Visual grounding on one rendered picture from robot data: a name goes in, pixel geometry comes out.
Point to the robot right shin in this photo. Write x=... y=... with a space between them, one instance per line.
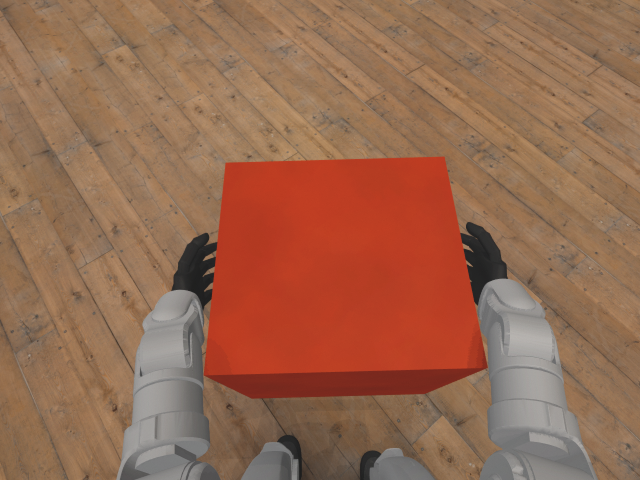
x=392 y=452

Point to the robot left forearm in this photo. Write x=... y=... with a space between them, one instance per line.
x=168 y=423

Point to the robot right forearm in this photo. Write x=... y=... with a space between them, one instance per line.
x=529 y=409

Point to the carton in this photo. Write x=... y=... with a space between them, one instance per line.
x=340 y=278

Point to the right robot hand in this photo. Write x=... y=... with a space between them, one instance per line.
x=485 y=259

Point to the left robot hand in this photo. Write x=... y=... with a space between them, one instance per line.
x=191 y=268

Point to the robot left thigh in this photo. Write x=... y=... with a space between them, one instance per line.
x=273 y=465

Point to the robot right upper arm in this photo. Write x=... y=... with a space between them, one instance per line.
x=513 y=464

